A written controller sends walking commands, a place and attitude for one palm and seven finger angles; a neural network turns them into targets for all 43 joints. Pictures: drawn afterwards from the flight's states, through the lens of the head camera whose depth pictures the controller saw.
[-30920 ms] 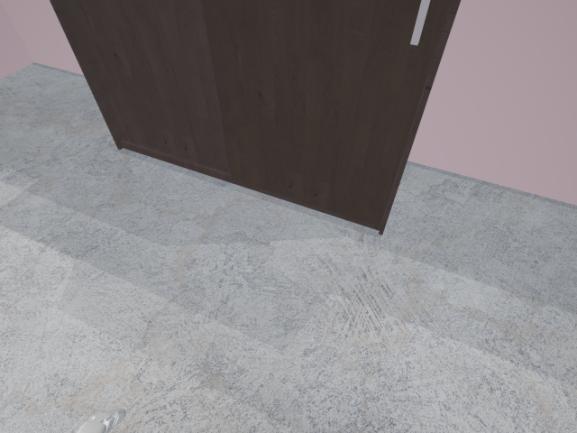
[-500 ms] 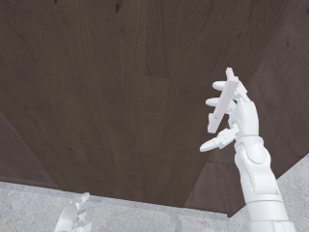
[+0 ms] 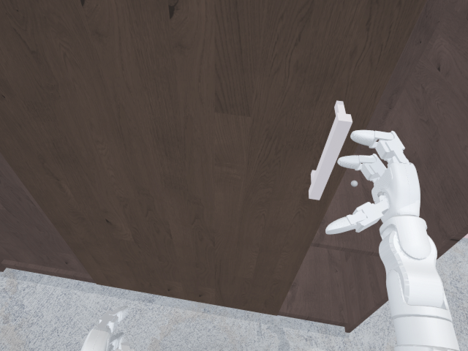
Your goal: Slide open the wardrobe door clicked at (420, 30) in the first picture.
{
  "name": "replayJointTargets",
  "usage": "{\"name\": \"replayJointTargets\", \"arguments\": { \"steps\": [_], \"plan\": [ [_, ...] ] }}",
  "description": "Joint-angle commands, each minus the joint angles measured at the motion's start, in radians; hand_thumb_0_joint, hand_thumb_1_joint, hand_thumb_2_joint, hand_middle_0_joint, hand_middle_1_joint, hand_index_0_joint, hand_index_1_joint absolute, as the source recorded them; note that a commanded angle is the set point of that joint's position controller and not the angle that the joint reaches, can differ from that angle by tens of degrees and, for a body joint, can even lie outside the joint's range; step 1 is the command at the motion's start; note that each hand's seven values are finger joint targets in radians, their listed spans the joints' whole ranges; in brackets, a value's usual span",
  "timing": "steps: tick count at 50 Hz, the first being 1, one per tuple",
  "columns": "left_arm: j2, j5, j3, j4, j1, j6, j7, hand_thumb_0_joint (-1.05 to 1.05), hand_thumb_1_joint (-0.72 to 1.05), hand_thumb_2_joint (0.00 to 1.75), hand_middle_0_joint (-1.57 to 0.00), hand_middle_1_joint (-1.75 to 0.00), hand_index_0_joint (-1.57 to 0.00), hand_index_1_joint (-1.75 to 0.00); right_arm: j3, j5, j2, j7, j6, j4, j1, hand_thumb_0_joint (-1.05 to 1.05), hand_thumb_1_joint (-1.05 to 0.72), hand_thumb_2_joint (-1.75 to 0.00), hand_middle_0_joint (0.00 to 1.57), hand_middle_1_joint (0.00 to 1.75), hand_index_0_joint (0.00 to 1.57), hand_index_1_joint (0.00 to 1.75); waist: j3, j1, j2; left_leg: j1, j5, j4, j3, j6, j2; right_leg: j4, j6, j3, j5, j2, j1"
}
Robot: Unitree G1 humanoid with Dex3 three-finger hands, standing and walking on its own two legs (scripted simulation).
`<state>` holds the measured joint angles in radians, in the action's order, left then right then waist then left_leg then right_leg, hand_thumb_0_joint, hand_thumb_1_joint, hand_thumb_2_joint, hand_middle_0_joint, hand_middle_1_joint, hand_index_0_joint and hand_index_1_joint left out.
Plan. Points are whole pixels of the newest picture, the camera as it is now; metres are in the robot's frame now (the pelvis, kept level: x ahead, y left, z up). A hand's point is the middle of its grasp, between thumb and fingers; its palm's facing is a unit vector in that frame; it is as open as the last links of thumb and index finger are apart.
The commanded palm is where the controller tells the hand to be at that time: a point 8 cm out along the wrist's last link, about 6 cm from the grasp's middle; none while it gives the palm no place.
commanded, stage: slip the hand off the handle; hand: right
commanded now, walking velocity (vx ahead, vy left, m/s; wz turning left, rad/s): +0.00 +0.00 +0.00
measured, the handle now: (326, 153) +0.40 -0.11 +0.17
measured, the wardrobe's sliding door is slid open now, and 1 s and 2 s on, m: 0.28 0.28 0.28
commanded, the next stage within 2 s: draw the hand back to the body in 0.54 s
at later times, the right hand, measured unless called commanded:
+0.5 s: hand (377, 249) +0.23 -0.15 +0.16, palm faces +0.05 +0.99 -0.11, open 14.7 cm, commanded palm +0.20 -0.20 +0.16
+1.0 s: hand (393, 259) +0.22 -0.17 +0.16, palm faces +0.09 +0.99 -0.07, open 14.7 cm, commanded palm +0.18 -0.22 +0.16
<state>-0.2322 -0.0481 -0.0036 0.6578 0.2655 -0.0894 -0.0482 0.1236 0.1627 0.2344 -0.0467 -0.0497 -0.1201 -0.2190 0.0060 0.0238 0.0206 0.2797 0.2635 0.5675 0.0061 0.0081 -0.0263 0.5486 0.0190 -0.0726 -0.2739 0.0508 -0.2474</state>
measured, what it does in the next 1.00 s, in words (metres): stands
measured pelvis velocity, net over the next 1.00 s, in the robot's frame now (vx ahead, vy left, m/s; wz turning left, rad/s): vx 0.01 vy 0.01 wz -0.05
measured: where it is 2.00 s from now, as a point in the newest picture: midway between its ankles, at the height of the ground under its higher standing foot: outside the picture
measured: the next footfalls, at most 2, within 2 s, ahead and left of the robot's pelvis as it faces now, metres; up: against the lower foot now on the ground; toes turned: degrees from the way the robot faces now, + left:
none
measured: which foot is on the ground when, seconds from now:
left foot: down 0.00-1.00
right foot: down 0.00-1.00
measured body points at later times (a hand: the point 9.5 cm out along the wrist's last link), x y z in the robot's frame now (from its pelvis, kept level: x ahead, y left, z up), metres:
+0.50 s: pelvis +0.00 +0.01 +0.00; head -0.03 +0.03 +0.45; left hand +0.21 +0.21 -0.06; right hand +0.22 -0.21 +0.17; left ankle +0.03 +0.12 -0.73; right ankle +0.01 -0.13 -0.73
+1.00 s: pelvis +0.01 +0.01 +0.00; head -0.03 +0.04 +0.45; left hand +0.21 +0.23 -0.07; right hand +0.21 -0.22 +0.17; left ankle +0.03 +0.13 -0.73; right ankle +0.01 -0.13 -0.73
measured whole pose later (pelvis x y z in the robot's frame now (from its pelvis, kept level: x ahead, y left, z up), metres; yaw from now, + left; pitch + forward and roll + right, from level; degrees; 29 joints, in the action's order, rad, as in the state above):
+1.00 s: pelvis +0.01 +0.01 +0.00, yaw -3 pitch -5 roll +0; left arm -0.25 -0.06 -0.05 0.62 0.21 -0.20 -0.08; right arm 0.18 0.29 0.26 -0.13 0.22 0.44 0.28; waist 0.02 -0.04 0.06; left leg 0.19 0.30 0.58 0.06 -0.01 -0.02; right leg 0.56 0.04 -0.02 -0.29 0.05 -0.18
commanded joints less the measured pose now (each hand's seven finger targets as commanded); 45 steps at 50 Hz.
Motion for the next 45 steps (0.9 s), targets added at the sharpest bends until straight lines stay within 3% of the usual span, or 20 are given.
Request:
{"name": "replayJointTargets", "arguments": {
  "steps": [1,5,10,14,17,21,24,27,29,30,33,34,35,37,42,44,45],
  "plan": [
    [-0.119,-0.005,0.041,-0.194,-0.131,-0.073,0.005,0.00,0.90,0.90,-0.20,-0.30,-0.20,-0.30,0.041,0.002,0.123,-0.011,-0.075,0.335,-0.154,0.00,0.55,-0.20,0.25,1.15,0.25,1.15,0.202,-0.048,-0.021,-0.097,-0.165,-0.080,0.029,-0.024,0.032,-0.088,-0.031,0.029,0.157,-0.032,0.059],
    [-0.122,-0.005,0.036,-0.190,-0.145,-0.092,-0.002,0.00,0.90,0.90,-0.20,-0.30,-0.20,-0.30,0.010,0.014,0.114,-0.030,-0.070,0.429,-0.166,0.00,0.55,-0.20,0.25,1.15,0.25,1.15,0.146,-0.024,-0.011,-0.054,-0.087,-0.099,0.031,-0.021,0.036,-0.093,-0.032,0.042,0.094,-0.033,0.068],
    [-0.117,0.003,0.026,-0.195,-0.166,-0.115,-0.004,0.00,0.90,0.90,-0.20,-0.30,-0.20,-0.30,-0.001,0.018,0.099,-0.030,-0.065,0.517,-0.060,0.00,0.55,-0.20,0.25,1.15,0.25,1.15,0.145,-0.035,-0.008,-0.054,-0.061,-0.094,0.038,-0.022,0.033,-0.093,-0.031,0.055,0.077,-0.036,0.078],
    [-0.121,0.010,0.018,-0.190,-0.176,-0.114,-0.004,0.00,0.90,0.90,-0.20,-0.30,-0.20,-0.30,0.058,0.028,0.138,-0.034,-0.051,0.509,0.062,0.00,0.55,-0.20,0.25,1.15,0.25,1.15,0.107,-0.048,-0.048,-0.059,-0.046,-0.102,0.034,-0.020,0.032,-0.085,-0.032,0.052,0.065,-0.038,0.050],
    [-0.109,0.009,0.010,-0.213,-0.199,-0.118,-0.001,0.00,0.90,0.90,-0.20,-0.30,-0.20,-0.30,0.038,0.042,0.110,-0.052,-0.052,0.568,0.133,0.00,0.55,-0.20,0.25,1.15,0.25,1.15,0.098,-0.055,-0.034,-0.061,-0.047,-0.099,0.033,-0.018,0.027,-0.079,-0.032,0.046,0.065,-0.041,0.047],
    [-0.103,0.009,0.003,-0.225,-0.204,-0.129,0.000,0.00,0.90,0.90,-0.20,-0.30,-0.20,-0.30,0.003,0.041,0.091,-0.066,-0.061,0.646,0.145,0.00,0.55,-0.20,0.25,1.15,0.25,1.15,0.091,-0.046,0.015,-0.047,-0.037,-0.096,0.032,-0.018,0.026,-0.069,-0.031,0.049,0.056,-0.044,0.059],
    [-0.109,0.011,0.005,-0.227,-0.197,-0.137,0.000,0.00,0.90,0.90,-0.20,-0.30,-0.20,-0.30,0.022,0.045,0.106,-0.074,-0.068,0.660,0.232,0.00,0.55,-0.20,0.25,1.15,0.25,1.15,0.090,-0.051,-0.017,-0.050,-0.042,-0.091,0.034,-0.017,0.028,-0.056,-0.031,0.052,0.061,-0.043,0.051],
    [-0.104,0.012,0.001,-0.239,-0.201,-0.147,0.003,0.00,0.90,0.90,-0.20,-0.30,-0.20,-0.30,0.002,0.049,0.089,-0.084,-0.071,0.699,0.275,0.00,0.55,-0.20,0.25,1.15,0.25,1.15,0.090,-0.052,-0.005,-0.042,-0.048,-0.083,0.031,-0.014,0.022,-0.047,-0.033,0.054,0.060,-0.046,0.044],
    [-0.114,0.014,0.003,-0.222,-0.192,-0.145,-0.002,0.00,0.90,0.90,-0.20,-0.30,-0.20,-0.30,0.047,0.049,0.130,-0.076,-0.069,0.669,0.271,0.00,0.55,-0.20,0.25,1.15,0.25,1.15,0.061,-0.045,-0.045,-0.032,-0.016,-0.093,0.026,-0.011,0.022,-0.040,-0.032,0.054,0.040,-0.047,0.021],
    [-0.109,0.013,0.001,-0.229,-0.202,-0.148,-0.002,0.00,0.90,0.90,-0.20,-0.30,-0.20,-0.30,0.023,0.048,0.109,-0.077,-0.072,0.693,0.238,0.00,0.55,-0.20,0.25,1.15,0.25,1.15,0.064,-0.042,-0.030,-0.025,-0.008,-0.093,0.022,-0.010,0.015,-0.039,-0.034,0.054,0.035,-0.048,0.022],
    [-0.110,0.013,0.003,-0.219,-0.199,-0.155,-0.007,0.00,0.90,0.90,-0.20,-0.30,-0.20,-0.30,0.050,0.056,0.124,-0.077,-0.078,0.674,0.244,0.00,0.55,-0.20,0.25,1.15,0.25,1.15,0.070,-0.047,-0.035,-0.021,0.010,-0.094,0.015,-0.010,0.015,-0.029,-0.032,0.054,0.028,-0.049,0.019],
    [-0.115,-0.016,0.007,-0.218,-0.237,-0.152,-0.015,0.00,0.90,0.90,-0.20,-0.30,-0.20,-0.30,0.105,0.115,0.144,-0.065,0.068,0.606,0.301,0.00,0.55,-0.20,0.25,1.15,0.25,1.15,0.111,-0.096,-0.002,-0.070,0.042,-0.119,0.004,-0.017,0.005,-0.055,-0.030,0.050,-0.001,-0.044,0.006],
    [-0.111,-0.020,-0.004,-0.232,-0.257,-0.148,-0.022,0.00,0.90,0.90,-0.20,-0.30,-0.20,-0.30,0.047,0.121,0.103,-0.065,0.133,0.717,0.230,0.00,0.55,-0.20,0.25,1.15,0.25,1.15,0.110,-0.074,0.009,-0.083,0.022,-0.128,0.012,-0.010,0.000,-0.070,-0.036,0.047,0.013,-0.047,0.033],
    [-0.112,-0.015,-0.007,-0.231,-0.250,-0.151,-0.037,0.00,0.90,0.90,-0.20,-0.30,-0.20,-0.30,0.095,0.108,0.151,-0.043,0.210,0.753,0.228,0.00,0.55,-0.20,0.25,1.15,0.25,1.15,0.113,-0.075,-0.023,-0.080,-0.003,-0.134,0.009,-0.004,0.005,-0.061,-0.040,0.052,0.051,-0.049,0.043],
    [-0.114,-0.009,-0.009,-0.223,-0.225,-0.166,-0.036,0.00,0.90,0.90,-0.20,-0.30,-0.20,-0.30,0.091,0.120,0.118,-0.056,0.199,0.774,0.297,0.00,0.55,-0.20,0.25,1.15,0.25,1.15,0.111,-0.070,-0.034,-0.090,-0.114,-0.111,0.036,-0.006,0.017,-0.060,-0.037,0.054,0.122,-0.050,0.073],
    [-0.122,-0.007,-0.003,-0.219,-0.219,-0.171,-0.036,0.00,0.90,0.90,-0.20,-0.30,-0.20,-0.30,0.143,0.129,0.156,-0.067,0.198,0.744,0.348,0.00,0.55,-0.20,0.25,1.15,0.25,1.15,0.107,-0.082,-0.049,-0.102,-0.126,-0.112,0.035,-0.006,0.019,-0.061,-0.036,0.054,0.130,-0.047,0.065],
    [-0.122,-0.009,-0.004,-0.220,-0.218,-0.171,-0.035,0.00,0.90,0.90,-0.20,-0.30,-0.20,-0.30,0.137,0.132,0.146,-0.076,0.199,0.742,0.357,0.00,0.55,-0.20,0.25,1.15,0.25,1.15,0.095,-0.078,-0.058,-0.098,-0.145,-0.111,0.033,-0.004,0.015,-0.062,-0.038,0.051,0.138,-0.048,0.063]
  ]
}}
